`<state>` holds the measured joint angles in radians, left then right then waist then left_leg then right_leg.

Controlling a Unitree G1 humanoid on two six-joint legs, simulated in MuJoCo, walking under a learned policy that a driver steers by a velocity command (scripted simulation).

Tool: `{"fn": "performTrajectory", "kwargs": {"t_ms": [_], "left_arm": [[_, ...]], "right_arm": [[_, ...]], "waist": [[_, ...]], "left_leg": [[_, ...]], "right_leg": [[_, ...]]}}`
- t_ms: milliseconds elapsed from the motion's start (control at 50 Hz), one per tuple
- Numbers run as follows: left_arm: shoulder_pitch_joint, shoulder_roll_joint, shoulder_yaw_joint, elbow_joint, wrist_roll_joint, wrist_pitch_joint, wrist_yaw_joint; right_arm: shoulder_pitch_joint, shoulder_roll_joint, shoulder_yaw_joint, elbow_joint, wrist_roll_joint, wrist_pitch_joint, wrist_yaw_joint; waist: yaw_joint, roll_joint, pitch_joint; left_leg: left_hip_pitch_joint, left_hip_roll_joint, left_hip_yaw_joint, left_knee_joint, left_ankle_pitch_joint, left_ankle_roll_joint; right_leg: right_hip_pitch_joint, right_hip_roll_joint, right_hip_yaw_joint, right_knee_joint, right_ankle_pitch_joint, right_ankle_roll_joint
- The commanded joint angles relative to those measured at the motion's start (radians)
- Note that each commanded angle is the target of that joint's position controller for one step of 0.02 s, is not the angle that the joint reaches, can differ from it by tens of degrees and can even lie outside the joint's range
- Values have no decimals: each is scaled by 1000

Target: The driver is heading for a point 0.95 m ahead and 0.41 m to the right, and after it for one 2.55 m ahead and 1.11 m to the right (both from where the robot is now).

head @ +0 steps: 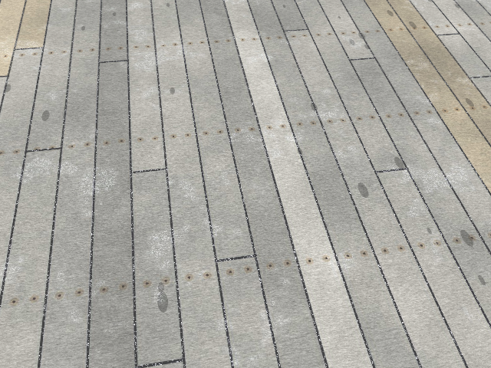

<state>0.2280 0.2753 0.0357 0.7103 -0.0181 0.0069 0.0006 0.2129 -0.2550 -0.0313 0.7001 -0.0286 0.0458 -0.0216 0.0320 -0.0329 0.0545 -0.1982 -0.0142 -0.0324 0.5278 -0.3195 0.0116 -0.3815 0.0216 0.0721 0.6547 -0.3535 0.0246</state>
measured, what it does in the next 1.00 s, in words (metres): walks ahead, turning right: right foot, then left foot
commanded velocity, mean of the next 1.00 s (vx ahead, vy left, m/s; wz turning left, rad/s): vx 0.71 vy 0.00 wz -0.65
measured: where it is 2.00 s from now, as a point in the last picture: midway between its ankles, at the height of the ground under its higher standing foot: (488, 176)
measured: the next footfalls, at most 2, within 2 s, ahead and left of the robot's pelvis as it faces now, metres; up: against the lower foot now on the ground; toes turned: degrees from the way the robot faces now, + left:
right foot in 0.44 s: +0.16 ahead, -0.25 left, +0.00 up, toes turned -28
left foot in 0.92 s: +0.64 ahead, -0.41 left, +0.00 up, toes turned -45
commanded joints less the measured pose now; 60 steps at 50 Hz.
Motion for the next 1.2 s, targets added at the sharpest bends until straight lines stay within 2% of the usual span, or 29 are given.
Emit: {"fn": "performTrajectory", "kwargs": {"t_ms": [20,60,100,140,360,400,440,460,480,500,520,560,600,640,700,760,840,880,900,920,940,960,980,1000,1020,1040,1080,1160,1200], "left_arm": [[-53,172,72,-88,-13,-2,15],[11,132,68,-72,-10,27,21],[-43,118,57,-105,-15,29,5],[-113,117,52,-146,-18,20,-12],[-187,91,21,-242,-28,-4,-53],[-142,110,24,-232,-30,-1,-56],[126,189,72,-138,-33,-2,-44],[399,297,125,-48,-41,4,-28],[370,436,141,-64,-44,-6,-27],[292,343,100,-141,-30,-46,-42],[274,279,81,-139,-13,-69,-48],[192,246,69,-147,-2,-79,-45],[89,199,50,-173,20,-85,-32],[109,191,45,-148,4,-90,-13],[168,172,42,-95,-7,-87,15],[244,180,52,-38,-26,-86,21],[278,143,43,35,-9,-81,34],[279,184,50,42,30,-67,28],[251,205,57,42,43,-54,26],[195,170,40,17,63,-47,27],[369,27,1,14,27,-63,14],[285,92,-7,13,14,-84,6],[131,141,5,-37,-24,-109,-4],[-3,141,-11,-73,-6,-138,-11],[-74,116,-14,-99,10,-158,-16],[-65,104,-15,-103,15,-164,-21],[-35,80,-22,-95,27,-162,-22],[-206,55,-45,-174,42,-174,-32],[-253,56,-36,-187,34,-175,-35]], "right_arm": [[-30,-170,-53,-74,-8,-30,-22],[-82,-136,-43,-79,16,-42,-29],[-4,-155,-55,-63,33,-49,-31],[38,-182,-63,-52,36,-63,-31],[75,-268,-111,-3,48,-114,33],[44,-277,-112,-2,47,-107,41],[-9,-281,-107,-9,50,-103,41],[-42,-229,-86,-45,32,-117,34],[-43,-63,-37,-134,18,-149,31],[-149,-167,-43,-177,49,-188,27],[-206,-223,-56,-191,84,-209,32],[-114,-190,-44,-147,36,-229,26],[-56,-203,-53,-109,32,-206,36],[-110,-183,-47,-117,7,-187,39],[-271,-123,-23,-163,9,-187,45],[-386,-96,-15,-213,29,-203,60],[-361,-133,-30,-199,48,-213,74],[-245,-190,-59,-180,63,-202,60],[-84,-216,-73,-151,75,-187,46],[183,-229,-73,-101,65,-164,34],[306,-310,-95,-40,38,-167,50],[374,-201,-77,-12,58,-173,61],[272,-155,-64,-15,52,-169,53],[247,-158,-63,-24,39,-161,52],[216,-158,-61,-20,27,-163,57],[187,-138,-54,-23,16,-168,54],[152,-112,-45,-21,35,-160,48],[134,-160,-60,-19,75,-154,15],[168,-191,-72,-12,77,-150,7]], "waist": [[-54,219,-25],[-23,190,-19],[-81,191,-43],[-122,185,-27],[-106,123,74],[-59,118,57],[107,83,-95],[237,-56,-172],[128,-414,-177],[143,-221,-218],[132,-108,-134],[30,21,-91],[-43,-27,-22],[-43,-17,30],[4,-15,76],[51,-38,70],[46,-115,48],[-23,-161,-61],[-116,-202,-153],[-232,-178,-305],[-131,296,-507],[-189,409,-521],[-177,288,-310],[-174,76,-210],[-127,-9,-97],[-72,12,-82],[-14,60,-31],[-25,65,98],[-52,85,66]], "left_leg": [[30,336,-234,-222,392,236],[64,303,-130,-197,494,205],[168,302,-140,-304,-26,187],[234,332,-183,-370,-244,176],[273,391,91,-411,-130,123],[227,363,184,-344,10,100],[50,268,332,60,585,49],[-260,216,329,481,507,-9],[-664,36,203,869,-260,-63],[-786,13,-46,962,-229,-34],[-866,49,-47,950,-122,-2],[-734,111,-79,768,3,14],[-590,133,-98,642,96,-8],[-537,93,-42,495,194,-42],[-455,23,6,228,386,-82],[-330,-25,10,32,490,-66],[-303,-6,24,-89,554,-14],[-208,-81,120,-27,367,41],[-27,-71,134,-14,318,80],[354,57,8,115,227,132],[763,312,-606,28,-193,382],[789,292,-896,-212,-377,338],[669,280,-783,-226,-349,300],[488,236,-682,-250,-201,272],[329,198,-623,-283,-79,279],[247,164,-569,-305,-13,286],[137,126,-516,-350,27,308],[-202,84,-392,-413,29,263],[-348,71,-374,-434,22,216]], "right_leg": [[-188,-1,-17,420,-204,40],[-244,-31,-1,525,-139,67],[-335,-89,-51,469,-5,70],[-395,-104,-67,395,27,63],[-356,-171,-130,172,-3,-73],[-223,-133,-182,138,-20,-106],[256,28,-315,60,42,-155],[631,52,-217,57,45,-215],[729,-180,447,-243,-407,-371],[706,-302,773,-444,-545,-399],[672,-348,728,-474,-452,-381],[475,-293,581,-427,-270,-352],[293,-215,453,-450,-168,-335],[197,-149,326,-476,50,-319],[113,-75,226,-471,243,-278],[101,-85,256,-489,242,-238],[373,-157,201,-450,517,-200],[510,-169,166,-249,1098,-183],[486,-176,128,-21,1319,-168],[251,-172,139,297,1202,-157],[-172,46,115,813,350,-50],[-286,74,112,854,-70,-63],[-401,6,133,859,-35,-89],[-360,-16,112,783,-14,-111],[-348,-25,99,693,-10,-113],[-297,-56,112,603,17,-109],[-268,-72,98,479,21,-82],[-104,-72,29,101,215,-11],[167,-24,7,-6,475,17]]}}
